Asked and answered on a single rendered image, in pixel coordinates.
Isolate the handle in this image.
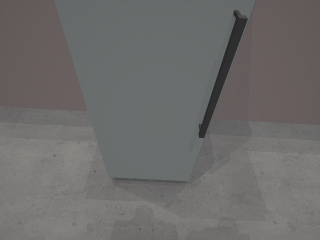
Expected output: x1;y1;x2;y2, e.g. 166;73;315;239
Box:
198;10;248;138

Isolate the fridge door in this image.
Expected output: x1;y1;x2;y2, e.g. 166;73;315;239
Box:
54;0;256;182

